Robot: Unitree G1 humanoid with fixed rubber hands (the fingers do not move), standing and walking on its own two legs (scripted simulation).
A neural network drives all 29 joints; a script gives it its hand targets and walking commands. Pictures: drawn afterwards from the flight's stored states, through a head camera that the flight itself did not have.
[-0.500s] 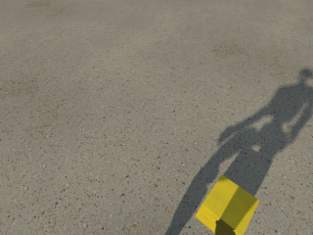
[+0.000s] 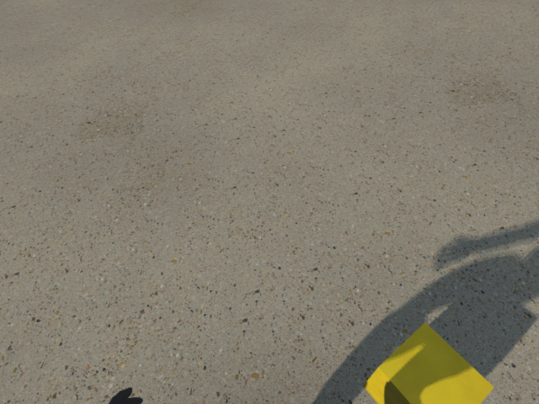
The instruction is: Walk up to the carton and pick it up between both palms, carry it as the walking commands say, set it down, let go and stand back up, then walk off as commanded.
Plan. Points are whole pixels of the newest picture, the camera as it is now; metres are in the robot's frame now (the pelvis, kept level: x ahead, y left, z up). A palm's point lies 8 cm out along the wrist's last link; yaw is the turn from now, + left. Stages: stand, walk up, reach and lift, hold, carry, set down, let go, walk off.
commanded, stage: walk off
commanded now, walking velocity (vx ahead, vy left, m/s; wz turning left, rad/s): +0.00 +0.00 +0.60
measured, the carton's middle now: (420, 386) +0.27 -0.40 -0.64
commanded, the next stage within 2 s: none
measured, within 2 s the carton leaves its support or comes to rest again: neither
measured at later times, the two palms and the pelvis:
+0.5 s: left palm out of the picture -0.05 +0.27 -0.13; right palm (417, 368) +0.20 -0.21 -0.09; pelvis -0.01 +0.00 +0.01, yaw +20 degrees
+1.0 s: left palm out of the picture -0.05 +0.18 -0.08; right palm (430, 346) +0.24 -0.25 -0.13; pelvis +0.03 -0.08 +0.02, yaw +37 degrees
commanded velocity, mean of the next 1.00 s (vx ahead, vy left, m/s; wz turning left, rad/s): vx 0.00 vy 0.00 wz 0.60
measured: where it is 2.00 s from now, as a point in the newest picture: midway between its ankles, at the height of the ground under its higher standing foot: outside the picture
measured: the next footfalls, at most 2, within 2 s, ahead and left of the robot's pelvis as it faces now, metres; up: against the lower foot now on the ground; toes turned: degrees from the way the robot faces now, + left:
left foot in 0.36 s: -0.01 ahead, +0.10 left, +0.00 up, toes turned +21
right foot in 0.82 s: +0.11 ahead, -0.13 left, +0.00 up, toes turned +26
